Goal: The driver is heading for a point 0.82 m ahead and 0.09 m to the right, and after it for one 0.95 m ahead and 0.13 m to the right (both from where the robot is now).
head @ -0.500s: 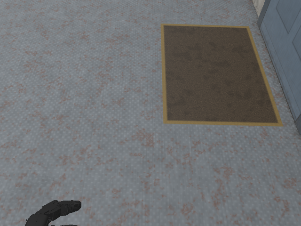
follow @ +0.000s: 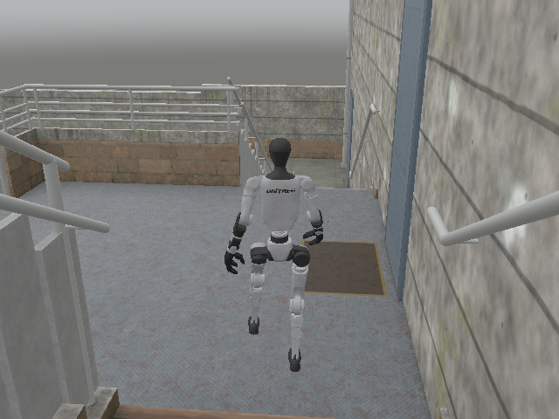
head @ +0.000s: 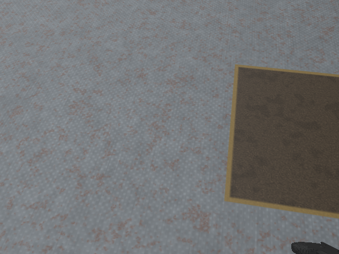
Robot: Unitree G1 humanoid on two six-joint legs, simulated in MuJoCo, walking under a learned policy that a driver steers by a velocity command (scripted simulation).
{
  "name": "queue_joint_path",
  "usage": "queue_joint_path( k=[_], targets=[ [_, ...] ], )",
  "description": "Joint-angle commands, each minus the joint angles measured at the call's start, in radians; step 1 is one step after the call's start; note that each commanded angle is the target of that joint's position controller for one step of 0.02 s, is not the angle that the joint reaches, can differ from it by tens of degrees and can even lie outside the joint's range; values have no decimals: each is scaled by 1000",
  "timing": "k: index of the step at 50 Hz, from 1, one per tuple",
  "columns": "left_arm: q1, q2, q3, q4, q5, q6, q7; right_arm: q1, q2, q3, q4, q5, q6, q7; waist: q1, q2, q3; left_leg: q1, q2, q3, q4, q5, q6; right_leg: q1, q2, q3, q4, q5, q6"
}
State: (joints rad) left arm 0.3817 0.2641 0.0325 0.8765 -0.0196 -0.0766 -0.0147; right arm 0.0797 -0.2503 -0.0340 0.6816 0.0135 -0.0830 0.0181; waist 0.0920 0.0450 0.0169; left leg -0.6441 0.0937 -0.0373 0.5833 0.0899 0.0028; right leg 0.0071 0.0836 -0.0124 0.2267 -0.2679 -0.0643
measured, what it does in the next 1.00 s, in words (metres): walks ahead: left foot, then right foot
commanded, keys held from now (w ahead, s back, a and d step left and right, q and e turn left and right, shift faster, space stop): w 1.00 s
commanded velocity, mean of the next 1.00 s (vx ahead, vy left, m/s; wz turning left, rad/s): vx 0.50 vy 0.00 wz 0.00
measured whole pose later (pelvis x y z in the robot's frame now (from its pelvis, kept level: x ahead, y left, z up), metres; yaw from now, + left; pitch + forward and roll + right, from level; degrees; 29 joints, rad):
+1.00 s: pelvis +0.52 -0.04 +0.01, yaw +0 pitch +1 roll -1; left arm 0.37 0.26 0.03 0.86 0.00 -0.08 -0.01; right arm 0.13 -0.29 -0.04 0.75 0.01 -0.07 0.01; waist 0.07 0.05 0.01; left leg -0.68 0.12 -0.05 0.74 0.03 -0.02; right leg -0.05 0.07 -0.04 0.21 -0.19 -0.07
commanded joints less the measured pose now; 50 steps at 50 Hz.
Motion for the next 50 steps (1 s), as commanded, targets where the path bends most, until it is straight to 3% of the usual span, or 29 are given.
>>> queue_joint_path(
  k=[1, 3, 4, 5, 6, 7, 8, 9, 10, 11, 12, 14, 16, 22, 26, 29, 30, 31, 32, 33, 34, 35, 36, 37, 39, 42, 45, 50],
  targets=[
    [59, 177, 39, -17, -1, 11, 9, -147, -69, -9, -120, 4, -28, 24, 7, -98, 62, -38, -30, 19, -64, -77, 26, 49, -319, 158, 2, 362, -135],
    [50, 190, 42, -13, -1, 21, 13, -101, -93, -16, -116, 3, -31, 32, -33, -123, 24, 57, -59, 39, -91, -166, 56, 87, -329, 158, 72, 520, -116],
    [26, 202, 44, -18, 1, 26, 15, -17, -117, -28, -95, 1, -32, 30, -86, -133, -28, 188, -91, 66, -118, -175, 80, 81, -308, 135, 169, 693, -101],
    [12, 190, 37, -28, 8, 28, 16, 141, -168, -51, -51, -2, -32, 22, -162, -116, -138, 428, -89, 66, -123, -122, 117, 14, -257, 93, 350, 775, -73],
    [0, 150, 17, -64, 32, 22, 18, 341, -247, -71, -15, -18, -27, 9, -233, -10, -306, 765, 103, -142, -67, -21, 191, -211, -193, 49, 666, 510, -37],
    [143, 23, -18, -64, 20, 0, 6, 374, -293, -81, 6, -19, -22, 15, -161, 258, -430, 1083, 315, -598, -160, -210, 347, -609, -17, 51, 986, -237, 23],
    [76, 142, 8, -56, -2, -18, 1, 373, -187, -56, -3, -10, -17, 12, -204, 146, -387, 1052, 296, -643, -228, -309, 311, -713, -62, 161, 1076, -299, 16],
    [-25, 180, 21, -92, -23, -27, -3, 294, -161, -44, -11, -8, -14, 6, -192, 96, -234, 915, 261, -487, -252, -259, 272, -760, -108, 132, 1079, -212, 13],
    [-78, 163, 18, -105, -17, -30, 1, 231, -153, -38, -18, -11, -12, 6, -162, 11, -150, 774, 218, -382, -280, -151, 253, -735, -152, 101, 1033, -129, 22],
    [-103, 150, 21, -112, -2, -25, 3, 190, -133, -32, -19, -14, -13, 9, -134, -18, -87, 668, 180, -311, -315, -71, 248, -710, -178, 90, 976, -81, 33],
    [-82, 134, 22, -110, 4, -16, 2, 171, -122, -28, -19, -22, -17, 10, -101, 9, -78, 599, 155, -266, -348, -40, 243, -653, -200, 94, 945, -47, 42],
    [-46, 96, 17, -98, 6, 5, 5, 161, -121, -29, -8, -15, -29, 14, -73, 24, -67, 527, 133, -205, -400, -8, 256, -605, -205, 79, 900, -17, 65],
    [-87, 88, 15, -116, 14, 17, 9, 166, -143, -36, 10, -12, -34, 10, -68, 21, -29, 483, 125, -151, -435, 17, 261, -633, -213, 71, 825, 35, 85],
    [-298, 64, 3, -175, 15, 1, -4, 238, -189, -45, 62, -5, -16, -9, -136, 15, 27, 492, 82, -40, -459, -50, 211, -611, -185, 39, 459, 330, 90],
    [-395, 83, 6, -218, 5, -7, -20, 293, -211, -51, 104, 7, -2, -12, -162, 24, 50, 587, 137, -64, -421, -100, 199, -611, -166, 44, 350, 307, 63],
    [-376, 110, 15, -226, 7, -15, -31, 285, -225, -59, 121, 10, 13, -20, -133, 36, 35, 660, 170, -82, -352, -34, 173, -559, -150, 36, 298, 205, 23],
    [-322, 123, 24, -213, 9, -18, -31, 266, -230, -59, 120, 11, 18, -22, -96, 39, 6, 662, 157, -67, -288, 69, 157, -473, -128, 11, 272, 188, 6],
    [-203, 156, 44, -176, 12, -18, -24, 261, -215, -53, 120, 7, 24, -23, -41, 22, -68, 638, 107, -28, -141, 199, 133, -306, -96, -19, 252, 184, -18],
    [-34, 219, 67, -138, 16, -16, -14, 271, -169, -33, 104, -10, 25, -26, 21, -44, -205, 507, 50, 22, 112, 102, 96, -38, -190, 76, 286, 236, -65],
    [55, 327, 92, -127, 29, -8, -8, 377, -70, 0, 74, -16, 6, -20, -9, -293, -325, 101, -118, 73, 497, -332, 14, 322, -427, 510, 222, 109, -219],
    [78, 252, 72, -124, 13, -6, -14, 367, -109, -6, 90, -5, -14, -16, 13, -306, -371, -43, -139, -68, 651, -676, 12, 351, -468, 746, 84, -41, -259],
    [7, 202, 55, -134, 10, -8, -14, 293, -185, -28, 74, 23, -25, -8, 4, -218, -225, -128, -80, -84, 709, -619, 27, 237, -445, 624, 67, -106, -214],
    [-61, 174, 46, -149, 12, -7, -14, 229, -186, -27, 59, 23, -27, -9, -21, -150, -139, -119, -26, -52, 676, -525, 36, 104, -405, 498, 52, -69, -182],
    [-116, 145, 37, -154, 16, -8, -17, 192, -176, -29, 52, 8, -23, -13, -45, -110, -72, -89, 7, -36, 617, -451, 31, -18, -364, 412, 20, 7, -167],
    [-159, 119, 29, -156, 27, -17, -20, 222, -149, -31, 62, -2, -3, -16, -94, -147, -47, 16, 42, -39, 551, -358, 19, -145, -311, 310, -39, 128, -156],
    [-134, 142, 37, -129, 22, -34, -15, 210, -122, -28, 59, -9, 17, -24, -106, -121, -29, 6, 47, -27, 479, -278, -9, -177, -296, 218, -83, 270, -176],
    [-86, 155, 40, -99, 19, -26, -1, 117, -107, -25, 29, -13, 14, -25, -81, -99, -4, -64, 48, -23, 328, -146, -26, -128, -285, 162, -94, 349, -164],
    [-7, 174, 40, -56, 9, -10, 10, -42, -74, -13, -15, -4, -1, -4, -19, -98, 38, -42, 13, 12, 71, 9, -19, -69, -273, 104, -99, 314, -135]
  ],
)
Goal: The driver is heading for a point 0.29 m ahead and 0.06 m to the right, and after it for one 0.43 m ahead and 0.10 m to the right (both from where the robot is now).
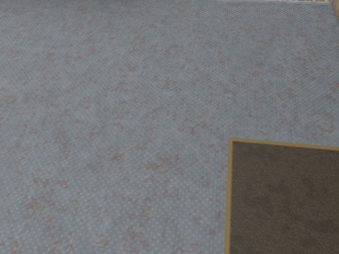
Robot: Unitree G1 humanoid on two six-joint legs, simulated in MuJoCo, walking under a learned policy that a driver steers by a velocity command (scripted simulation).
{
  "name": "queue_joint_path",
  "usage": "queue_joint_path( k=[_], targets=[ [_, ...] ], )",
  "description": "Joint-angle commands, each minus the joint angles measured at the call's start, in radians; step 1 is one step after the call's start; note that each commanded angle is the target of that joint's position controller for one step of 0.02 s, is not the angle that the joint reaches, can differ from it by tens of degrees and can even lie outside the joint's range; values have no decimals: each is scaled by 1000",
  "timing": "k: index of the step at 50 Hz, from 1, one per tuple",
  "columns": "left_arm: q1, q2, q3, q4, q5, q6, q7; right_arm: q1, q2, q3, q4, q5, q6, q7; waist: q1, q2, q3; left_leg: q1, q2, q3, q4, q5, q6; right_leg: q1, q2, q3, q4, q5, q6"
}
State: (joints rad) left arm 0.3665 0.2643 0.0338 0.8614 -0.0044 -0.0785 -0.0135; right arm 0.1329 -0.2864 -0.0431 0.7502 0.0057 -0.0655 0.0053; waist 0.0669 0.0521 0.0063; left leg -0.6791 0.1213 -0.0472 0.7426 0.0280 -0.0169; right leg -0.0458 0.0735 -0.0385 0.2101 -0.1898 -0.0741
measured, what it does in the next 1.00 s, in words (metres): walks ahead: left foot, then right foot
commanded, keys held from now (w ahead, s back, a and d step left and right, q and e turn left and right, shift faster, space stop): w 0.14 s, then w+e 0.28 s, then no key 0.58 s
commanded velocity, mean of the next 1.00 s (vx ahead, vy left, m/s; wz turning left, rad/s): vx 0.32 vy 0.00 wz -0.16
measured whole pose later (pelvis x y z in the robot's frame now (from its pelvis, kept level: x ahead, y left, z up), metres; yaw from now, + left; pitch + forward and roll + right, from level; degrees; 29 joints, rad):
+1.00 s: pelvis +0.39 +0.00 -0.02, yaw -10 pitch +0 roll -1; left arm 0.12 0.21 0.03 0.84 0.02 -0.01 0.01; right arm 0.17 -0.27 -0.05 0.94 -0.01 0.02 -0.04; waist 0.00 0.03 0.03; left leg -0.32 0.07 -0.02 0.63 -0.30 -0.03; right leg -0.35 0.05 -0.04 0.46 -0.12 -0.06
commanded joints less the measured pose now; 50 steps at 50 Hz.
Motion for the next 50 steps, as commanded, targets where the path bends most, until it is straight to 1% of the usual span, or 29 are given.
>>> queue_joint_path(
  k=[1, 4, 7, 8, 9, 10, 11, 12, 13, 14, 15, 16, 18, 21, 23, 26, 28, 32, 33, 34, 35, 36, 37, 38, 39, 41, 43, 47, 50],
  targets=[
    [27, 176, 39, -30, -7, -3, 10, -125, -37, -3, -94, 6, -22, 15, 17, -103, 58, -12, -22, 27, -120, 70, 4, 10, -272, 131, -74, 235, -126],
    [67, 181, 40, -2, -9, 14, 13, -197, -36, 1, -128, 12, -31, 34, 34, -104, 78, -33, -42, 34, -188, 18, 23, 98, -309, 141, -33, 274, -126],
    [59, 195, 47, 10, -14, 27, 21, -188, -54, -4, -138, 12, -38, 49, 2, -124, 63, 29, -65, 43, -237, -75, 61, 158, -337, 148, 34, 397, -105],
    [51, 202, 50, 10, -15, 30, 22, -149, -73, -12, -131, 8, -40, 48, -25, -135, 36, 118, -89, 56, -250, -106, 76, 152, -329, 153, 86, 520, -95],
    [29, 207, 50, 8, -16, 34, 23, -50, -99, -28, -106, 5, -42, 42, -87, -137, -23, 273, -121, 80, -283, -96, 98, 127, -301, 137, 195, 664, -79],
    [15, 188, 41, -3, -9, 34, 24, 112, -151, -52, -61, -1, -43, 31, -162, -118, -135, 534, -96, 60, -272, -44, 132, 22, -247, 108, 381, 656, -51],
    [15, 131, 19, -38, 18, 28, 24, 301, -232, -73, -32, -15, -38, 16, -218, 19, -304, 861, 122, -176, -231, 4, 194, -212, -164, 67, 709, 291, -14],
    [154, 23, -8, -36, -4, 6, 16, 302, -254, -74, -21, -18, -32, 20, -140, 264, -415, 1112, 315, -604, -348, -188, 329, -565, -9, 110, 990, -391, 31],
    [77, 153, 23, -23, -30, -5, 13, 279, -152, -51, -33, -8, -30, 17, -184, 124, -318, 1025, 281, -575, -405, -302, 284, -654, -67, 202, 1077, -383, 29],
    [-6, 183, 37, -50, -47, -9, 13, 212, -120, -41, -35, -4, -32, 13, -168, 85, -174, 886, 250, -414, -433, -277, 242, -689, -110, 178, 1069, -285, 26],
    [-43, 164, 36, -55, -42, -7, 18, 149, -100, -34, -37, -6, -34, 14, -135, 19, -105, 754, 208, -311, -471, -207, 220, -651, -153, 156, 1031, -203, 35],
    [-54, 150, 42, -55, -30, 2, 21, 105, -74, -29, -35, -9, -39, 16, -108, 19, -50, 657, 171, -227, -510, -159, 208, -618, -178, 153, 983, -148, 43],
    [-7, 106, 42, -42, -31, 29, 20, 68, -58, -29, -23, -21, -53, 18, -65, 49, -28, 550, 139, -120, -575, -104, 203, -531, -203, 151, 957, -86, 56],
    [-41, 81, 45, -67, -25, 55, 24, 59, -82, -40, 4, -23, -65, 13, -49, 23, 17, 511, 139, -5, -616, -3, 213, -585, -213, 158, 908, -10, 74],
    [-87, 73, 44, -90, -11, 53, 25, 69, -95, -42, 26, -28, -60, 5, -50, 5, 43, 509, 122, 67, -601, 204, 217, -597, -193, 156, 788, 60, 88],
    [-174, 30, 25, -118, 5, 37, 5, 72, -114, -43, 45, -18, -41, -10, -73, 3, 37, 497, 75, 176, -570, 360, 195, -494, -163, 71, 540, 209, 87],
    [-227, 27, 21, -139, 7, 32, -8, 112, -131, -45, 71, -8, -29, -16, -98, -1, 17, 555, 94, 173, -540, 389, 196, -463, -144, 46, 453, 249, 83],
    [-220, 82, 37, -159, 14, 32, -19, 100, -163, -56, 106, 21, -1, -21, -61, 34, -19, 663, 138, 138, -398, 408, 163, -405, -116, 46, 344, 146, 31],
    [-155, 103, 48, -139, 18, 29, -17, 79, -160, -55, 109, 27, 5, -24, -18, 22, -52, 661, 112, 149, -306, 421, 136, -308, -89, 26, 269, 200, 10],
    [-92, 161, 70, -117, 22, 27, -8, 125, -135, -48, 119, 15, 6, -23, -3, -39, -105, 630, 46, 177, -162, 354, 90, -169, -87, 36, 218, 440, -15],
    [-17, 243, 85, -115, 39, 30, 7, 173, -85, -27, 102, -24, -1, -20, -9, -184, -232, 438, -33, 200, 83, -2, 31, 103, -265, 220, 321, 961, -91],
    [-38, 199, 60, -114, 47, 35, 12, 288, 1, 8, 126, -25, 1, -6, -63, -324, -374, 256, -124, 97, 335, -711, -24, 275, -473, 475, 311, 1089, -288],
    [-58, 127, 41, -123, 25, 39, 2, 256, -71, -10, 152, -1, 15, 0, -34, -201, -402, 266, -91, -28, 389, -752, -29, 196, -439, 466, 265, 893, -283],
    [-125, 113, 36, -125, 13, 39, -4, 176, -93, -17, 129, 21, 29, -2, -41, -165, -273, 195, -69, -14, 393, -725, -28, 103, -395, 387, 222, 712, -244],
    [-182, 107, 34, -126, 11, 40, -5, 132, -86, -19, 129, 17, 44, -15, -54, -116, -191, 168, -50, -4, 358, -676, -28, 5, -359, 353, 180, 531, -203],
    [-269, 111, 35, -130, 23, 46, 2, 124, -90, -27, 136, 1, 77, -39, -97, -146, -116, 269, -32, -3, 261, -557, -42, -202, -311, 292, 93, 291, -160],
    [-295, 103, 36, -124, 35, 48, 11, 152, -68, -26, 157, -2, 89, -54, -109, -175, -113, 349, -47, 18, 169, -505, -48, -273, -284, 251, 58, 194, -156],
    [-299, 93, 33, -90, 26, 51, 25, 127, -54, -22, 174, -7, 93, -57, -95, -180, -116, 447, -56, 32, -27, -370, -31, -299, -265, 230, 31, -49, -135],
    [-293, 70, 24, -59, 9, 62, 30, 143, -44, -19, 198, -25, 86, -43, -116, -154, -70, 555, -75, 61, -239, -224, 10, -360, -216, 203, 41, -289, -55]
  ],
)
